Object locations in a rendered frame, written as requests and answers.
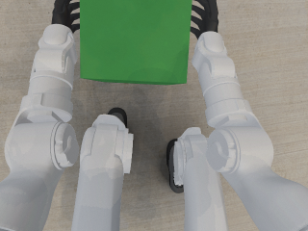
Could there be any robot left forearm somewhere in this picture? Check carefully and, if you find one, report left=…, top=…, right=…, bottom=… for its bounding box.
left=4, top=24, right=78, bottom=164

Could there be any robot right forearm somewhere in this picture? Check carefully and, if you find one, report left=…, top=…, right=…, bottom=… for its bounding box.
left=192, top=31, right=266, bottom=132

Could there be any left robot foot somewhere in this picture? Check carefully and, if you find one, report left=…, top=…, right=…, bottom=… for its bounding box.
left=108, top=107, right=127, bottom=128

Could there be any robot right shin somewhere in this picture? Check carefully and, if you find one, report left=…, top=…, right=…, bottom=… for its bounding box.
left=173, top=127, right=208, bottom=185

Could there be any carton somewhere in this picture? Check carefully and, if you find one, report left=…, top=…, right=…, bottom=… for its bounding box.
left=80, top=0, right=193, bottom=86

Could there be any robot left hand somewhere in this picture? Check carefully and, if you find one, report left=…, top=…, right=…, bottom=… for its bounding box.
left=51, top=0, right=80, bottom=34

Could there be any right robot upper arm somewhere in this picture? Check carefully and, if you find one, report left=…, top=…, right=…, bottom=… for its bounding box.
left=205, top=126, right=308, bottom=231

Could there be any left robot upper arm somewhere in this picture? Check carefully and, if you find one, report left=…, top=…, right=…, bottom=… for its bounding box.
left=0, top=120, right=80, bottom=231

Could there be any robot right hand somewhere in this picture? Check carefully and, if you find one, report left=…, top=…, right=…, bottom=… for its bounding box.
left=190, top=0, right=219, bottom=39

